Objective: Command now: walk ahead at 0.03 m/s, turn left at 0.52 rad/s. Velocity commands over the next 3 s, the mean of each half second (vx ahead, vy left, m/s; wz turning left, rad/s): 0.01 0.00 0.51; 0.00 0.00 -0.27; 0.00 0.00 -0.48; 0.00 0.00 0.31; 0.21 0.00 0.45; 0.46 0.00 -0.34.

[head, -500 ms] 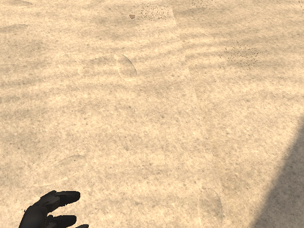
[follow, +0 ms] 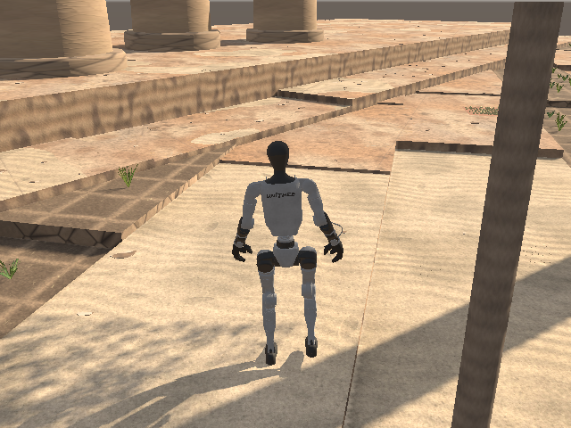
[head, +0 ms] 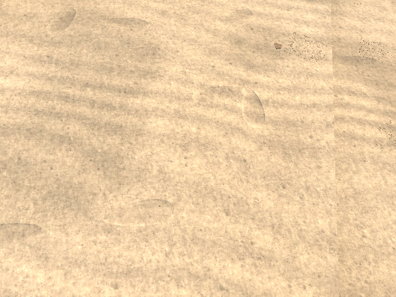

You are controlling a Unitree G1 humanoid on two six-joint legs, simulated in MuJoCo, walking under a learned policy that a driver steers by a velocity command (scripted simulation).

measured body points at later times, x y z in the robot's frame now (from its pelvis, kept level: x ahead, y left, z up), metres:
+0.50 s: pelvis +0.01 -0.03 +0.00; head +0.05 -0.04 +0.45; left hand +0.08 +0.28 -0.09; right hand +0.25 -0.26 -0.09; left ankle -0.02 +0.09 -0.68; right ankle +0.05 -0.14 -0.73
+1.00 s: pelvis -0.01 -0.03 +0.00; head +0.03 -0.03 +0.45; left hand +0.12 +0.26 -0.10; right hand +0.15 -0.30 -0.10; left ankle -0.05 +0.10 -0.73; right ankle +0.00 -0.15 -0.70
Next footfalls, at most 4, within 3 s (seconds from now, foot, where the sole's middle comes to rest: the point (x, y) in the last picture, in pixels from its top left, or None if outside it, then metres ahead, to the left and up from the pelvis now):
0.40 right None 0.09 -0.13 -0.77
0.72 left None -0.01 0.11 -0.77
1.06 right None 0.04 -0.15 -0.77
1.54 left None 0.07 0.07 -0.77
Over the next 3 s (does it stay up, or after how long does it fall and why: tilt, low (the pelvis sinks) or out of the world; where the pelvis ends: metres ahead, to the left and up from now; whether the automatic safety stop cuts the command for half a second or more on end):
stays up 0.34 0.02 0.01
